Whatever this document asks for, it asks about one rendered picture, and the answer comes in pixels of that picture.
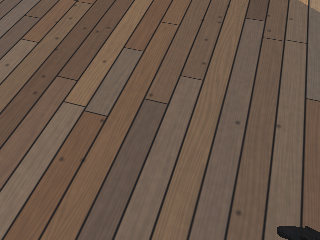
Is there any right robot hand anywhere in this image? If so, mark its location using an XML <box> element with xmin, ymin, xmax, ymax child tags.
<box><xmin>277</xmin><ymin>226</ymin><xmax>320</xmax><ymax>240</ymax></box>

